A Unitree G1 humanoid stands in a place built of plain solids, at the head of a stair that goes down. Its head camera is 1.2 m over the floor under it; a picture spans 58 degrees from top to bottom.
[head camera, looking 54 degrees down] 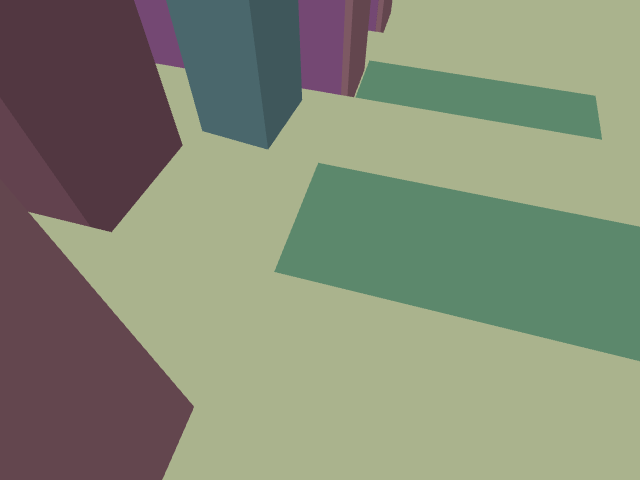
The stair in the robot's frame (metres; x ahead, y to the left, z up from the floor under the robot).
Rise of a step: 0.10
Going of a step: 0.58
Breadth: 1.32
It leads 16 degrees to the right of straight ahead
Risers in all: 5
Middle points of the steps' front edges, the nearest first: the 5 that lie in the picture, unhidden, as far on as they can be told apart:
0.58 -0.45 0.00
1.18 -0.62 -0.10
1.79 -0.80 -0.21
2.29 -0.94 -0.31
2.80 -1.08 -0.41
